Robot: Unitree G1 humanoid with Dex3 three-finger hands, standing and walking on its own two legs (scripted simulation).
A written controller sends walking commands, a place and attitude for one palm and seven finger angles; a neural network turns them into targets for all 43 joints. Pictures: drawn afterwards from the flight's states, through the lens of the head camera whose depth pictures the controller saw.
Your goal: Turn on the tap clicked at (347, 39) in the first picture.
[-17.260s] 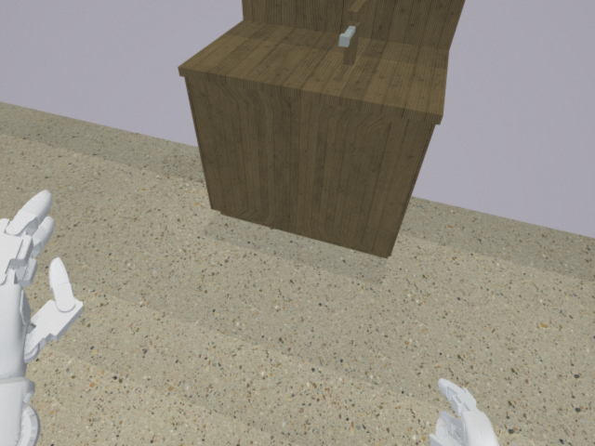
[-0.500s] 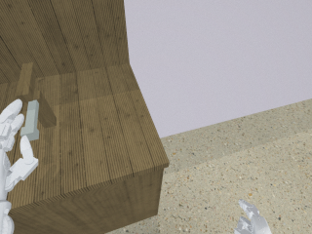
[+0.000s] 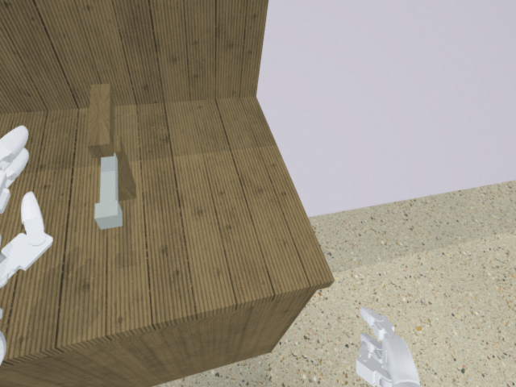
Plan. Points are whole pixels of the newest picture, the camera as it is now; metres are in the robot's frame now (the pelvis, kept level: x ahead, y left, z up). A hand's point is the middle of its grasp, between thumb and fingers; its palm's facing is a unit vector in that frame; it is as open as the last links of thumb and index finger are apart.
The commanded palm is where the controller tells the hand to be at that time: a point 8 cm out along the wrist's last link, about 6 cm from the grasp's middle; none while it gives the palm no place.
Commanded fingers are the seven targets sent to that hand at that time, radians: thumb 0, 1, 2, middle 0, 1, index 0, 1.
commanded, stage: come to a stop and stand still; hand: left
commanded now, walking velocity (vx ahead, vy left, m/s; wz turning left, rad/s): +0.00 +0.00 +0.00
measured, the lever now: (109, 214) +0.30 +0.25 +0.09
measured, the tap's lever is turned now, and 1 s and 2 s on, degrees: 0 0 0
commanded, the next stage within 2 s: look again from close up in 1.28 s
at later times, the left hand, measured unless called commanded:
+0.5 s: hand (14, 255) +0.20 +0.28 +0.17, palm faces +0.36 -0.86 -0.37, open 7.4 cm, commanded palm +0.13 +0.32 +0.18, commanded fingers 0.00 0.90 0.90 -0.20 -0.30 -0.20 -0.30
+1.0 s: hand out of the picture +0.15 +0.33 +0.17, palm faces +0.39 -0.84 -0.38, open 7.4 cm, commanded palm +0.09 +0.36 +0.18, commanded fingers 0.00 0.90 0.90 -0.20 -0.30 -0.20 -0.30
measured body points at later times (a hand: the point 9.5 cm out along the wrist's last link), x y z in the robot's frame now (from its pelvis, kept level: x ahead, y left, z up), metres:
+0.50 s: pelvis -0.02 +0.04 +0.00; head +0.02 +0.06 +0.45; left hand +0.17 +0.32 +0.19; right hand +0.16 -0.19 -0.07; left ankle -0.02 +0.04 -0.73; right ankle -0.03 -0.10 -0.74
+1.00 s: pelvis -0.06 +0.08 -0.01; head -0.04 +0.11 +0.44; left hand +0.12 +0.37 +0.19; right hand +0.09 -0.14 -0.09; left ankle -0.02 +0.19 -0.74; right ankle -0.03 -0.09 -0.73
